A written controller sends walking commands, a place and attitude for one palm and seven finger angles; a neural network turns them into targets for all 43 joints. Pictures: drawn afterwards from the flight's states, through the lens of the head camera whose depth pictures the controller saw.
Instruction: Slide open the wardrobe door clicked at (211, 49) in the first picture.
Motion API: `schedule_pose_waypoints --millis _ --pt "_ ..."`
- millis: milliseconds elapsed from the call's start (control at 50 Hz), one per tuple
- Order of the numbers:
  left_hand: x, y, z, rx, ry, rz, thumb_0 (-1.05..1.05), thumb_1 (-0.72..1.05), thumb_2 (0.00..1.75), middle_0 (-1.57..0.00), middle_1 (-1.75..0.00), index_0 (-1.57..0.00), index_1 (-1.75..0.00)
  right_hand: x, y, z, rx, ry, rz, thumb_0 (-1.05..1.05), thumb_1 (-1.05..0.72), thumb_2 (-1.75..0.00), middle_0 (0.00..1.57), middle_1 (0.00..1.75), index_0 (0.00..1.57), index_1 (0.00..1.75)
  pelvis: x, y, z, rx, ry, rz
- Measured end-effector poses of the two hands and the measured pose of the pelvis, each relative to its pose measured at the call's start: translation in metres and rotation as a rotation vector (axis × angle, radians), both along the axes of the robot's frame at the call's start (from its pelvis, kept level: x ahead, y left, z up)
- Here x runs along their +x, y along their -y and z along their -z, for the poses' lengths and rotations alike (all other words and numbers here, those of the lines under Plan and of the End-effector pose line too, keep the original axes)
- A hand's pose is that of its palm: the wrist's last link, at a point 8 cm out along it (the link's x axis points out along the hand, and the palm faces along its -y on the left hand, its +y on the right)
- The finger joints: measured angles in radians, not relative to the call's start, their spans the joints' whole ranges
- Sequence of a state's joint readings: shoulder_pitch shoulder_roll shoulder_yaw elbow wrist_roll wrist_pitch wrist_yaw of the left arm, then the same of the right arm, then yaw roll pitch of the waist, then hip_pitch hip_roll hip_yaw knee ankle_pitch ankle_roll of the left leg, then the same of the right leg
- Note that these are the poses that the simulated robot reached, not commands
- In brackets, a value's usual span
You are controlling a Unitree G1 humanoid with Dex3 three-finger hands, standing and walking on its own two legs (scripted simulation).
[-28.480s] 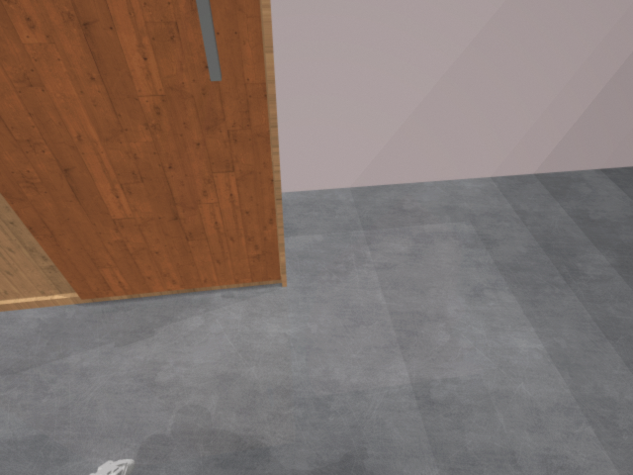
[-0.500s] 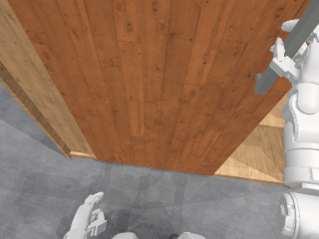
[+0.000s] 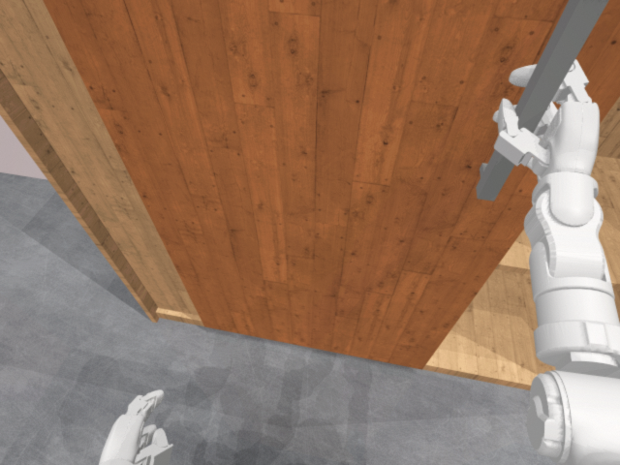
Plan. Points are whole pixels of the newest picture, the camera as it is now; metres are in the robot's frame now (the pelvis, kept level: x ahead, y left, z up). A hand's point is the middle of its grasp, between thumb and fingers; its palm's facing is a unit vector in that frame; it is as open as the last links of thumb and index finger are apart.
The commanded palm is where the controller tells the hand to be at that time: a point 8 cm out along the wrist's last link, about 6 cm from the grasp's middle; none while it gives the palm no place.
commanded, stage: stop walking and hold the door there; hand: right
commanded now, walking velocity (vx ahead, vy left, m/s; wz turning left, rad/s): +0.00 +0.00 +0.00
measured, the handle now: (523, 107) +0.49 -0.20 +0.22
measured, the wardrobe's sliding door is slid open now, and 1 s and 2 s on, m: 0.51 0.51 0.48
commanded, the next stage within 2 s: loosen the grip on the handle in 0.22 s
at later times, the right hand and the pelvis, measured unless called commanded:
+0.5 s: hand (524, 119) +0.45 -0.18 +0.23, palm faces +0.22 +0.97 -0.06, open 7.5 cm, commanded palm +0.41 -0.22 +0.20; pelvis -0.02 +0.02 +0.00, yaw +0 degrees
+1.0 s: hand (512, 135) +0.45 -0.18 +0.21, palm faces +0.20 +0.97 -0.13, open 14.3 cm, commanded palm +0.42 -0.23 +0.20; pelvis -0.02 +0.00 +0.00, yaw +1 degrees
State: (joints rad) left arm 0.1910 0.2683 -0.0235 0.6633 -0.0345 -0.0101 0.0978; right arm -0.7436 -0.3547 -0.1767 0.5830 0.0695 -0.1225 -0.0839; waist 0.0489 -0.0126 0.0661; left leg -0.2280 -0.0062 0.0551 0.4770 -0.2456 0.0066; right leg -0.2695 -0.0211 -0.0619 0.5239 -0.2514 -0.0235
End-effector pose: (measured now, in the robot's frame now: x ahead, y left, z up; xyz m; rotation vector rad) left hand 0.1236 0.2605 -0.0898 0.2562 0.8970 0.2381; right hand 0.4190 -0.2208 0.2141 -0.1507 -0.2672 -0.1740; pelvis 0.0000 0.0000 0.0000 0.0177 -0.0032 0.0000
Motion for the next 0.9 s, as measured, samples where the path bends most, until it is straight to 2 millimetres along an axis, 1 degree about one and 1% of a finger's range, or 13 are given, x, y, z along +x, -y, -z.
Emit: schedule_pose_waypoints --millis 180,260,340,380,440,480,520,600,660,720,780,840,900 --pt "-0.023 0.024 0.015 -0.068 -0.052 0.004 0.01 0.90 0.90 -0.20 -0.30 -0.20 -0.30 -0.002 -0.002 -0.001 0.014 -0.025 0.004 -0.05 -0.71 -0.74 0.44 1.40 0.29 1.39 -0.007 0.002 -0.001 0.001 -0.010 -0.010" --pt "-0.035 0.025 0.021 -0.078 -0.085 -0.003 0.01 0.90 0.90 -0.20 -0.30 -0.20 -0.30 -0.002 -0.002 -0.002 0.012 -0.032 0.010 -0.04 -0.71 -0.74 0.45 1.40 0.29 1.40 -0.008 0.001 -0.001 0.001 -0.009 -0.011" --pt "-0.043 0.019 0.023 -0.074 -0.097 -0.016 0.01 0.90 0.90 -0.20 -0.30 -0.21 -0.30 -0.002 -0.001 -0.004 -0.014 -0.040 0.015 -0.05 -0.68 -0.75 0.45 1.40 0.30 1.40 -0.010 -0.001 0.000 -0.004 0.001 -0.014" --pt "-0.048 0.015 0.020 -0.072 -0.077 0.002 0.01 0.90 0.90 -0.20 -0.30 -0.20 -0.30 0.004 0.002 -0.009 -0.058 -0.078 0.005 -0.06 -0.62 -0.75 0.48 1.40 0.31 1.40 -0.011 -0.005 0.000 -0.012 -0.016 -0.001" --pt "-0.057 0.005 0.009 -0.050 -0.046 0.022 0.01 0.90 0.90 -0.20 -0.30 -0.21 -0.30 0.004 0.008 -0.013 0.040 -0.111 0.010 -0.04 -0.52 -0.73 0.57 1.40 0.35 1.40 -0.013 -0.013 0.000 -0.020 -0.026 0.004" --pt "-0.063 -0.005 0.001 -0.027 -0.008 0.017 0.01 0.90 0.90 -0.21 -0.30 -0.21 -0.30 0.004 0.011 -0.015 0.098 -0.116 0.030 -0.02 -0.44 -0.70 0.59 1.40 0.38 1.40 -0.015 -0.017 0.000 -0.017 -0.019 -0.003" --pt "-0.071 -0.016 -0.003 -0.008 0.012 0.010 0.01 0.90 0.90 -0.21 -0.30 -0.21 -0.30 0.003 0.011 -0.017 0.072 -0.118 0.050 -0.01 -0.34 -0.65 0.58 1.40 0.40 1.40 -0.018 -0.019 0.001 -0.011 -0.015 -0.003" --pt "-0.094 -0.034 0.001 0.008 -0.021 -0.009 0.01 0.90 0.90 -0.20 -0.30 -0.20 -0.30 0.002 0.009 -0.017 -0.025 -0.095 0.068 0.00 -0.06 -0.50 0.52 1.40 0.42 1.39 -0.026 -0.018 0.003 -0.009 -0.027 -0.003" --pt "-0.112 -0.041 0.005 0.009 -0.078 -0.044 0.01 0.90 0.90 -0.20 -0.30 -0.20 -0.30 0.001 0.008 -0.009 0.008 -0.080 0.040 0.00 0.16 -0.40 0.48 1.38 0.42 1.37 -0.029 -0.018 0.004 -0.013 -0.036 -0.010" --pt "-0.126 -0.042 0.007 0.009 -0.129 -0.077 0.01 0.91 0.90 -0.20 -0.30 -0.20 -0.30 0.001 0.006 0.001 0.034 -0.087 0.016 0.00 0.32 -0.32 0.44 1.35 0.40 1.35 -0.029 -0.018 0.004 -0.012 -0.042 -0.016" --pt "-0.135 -0.039 0.009 0.007 -0.163 -0.092 0.01 0.91 0.90 -0.20 -0.30 -0.20 -0.30 0.002 0.006 0.003 0.027 -0.069 0.014 0.00 0.42 -0.27 0.44 1.32 0.38 1.31 -0.029 -0.016 0.005 -0.007 -0.046 -0.017" --pt "-0.137 -0.032 0.012 -0.007 -0.177 -0.096 0.01 0.91 0.90 -0.20 -0.30 -0.20 -0.30 0.002 0.007 0.003 0.018 -0.063 0.022 0.00 0.48 -0.24 0.47 1.29 0.34 1.27 -0.027 -0.013 0.004 -0.003 -0.047 -0.016" --pt "-0.132 -0.021 0.015 -0.026 -0.171 -0.093 0.01 0.91 0.90 -0.20 -0.30 -0.20 -0.30 0.002 0.007 0.003 0.013 -0.065 0.026 -0.01 0.52 -0.22 0.50 1.26 0.31 1.22 -0.025 -0.009 0.004 0.000 -0.044 -0.014"
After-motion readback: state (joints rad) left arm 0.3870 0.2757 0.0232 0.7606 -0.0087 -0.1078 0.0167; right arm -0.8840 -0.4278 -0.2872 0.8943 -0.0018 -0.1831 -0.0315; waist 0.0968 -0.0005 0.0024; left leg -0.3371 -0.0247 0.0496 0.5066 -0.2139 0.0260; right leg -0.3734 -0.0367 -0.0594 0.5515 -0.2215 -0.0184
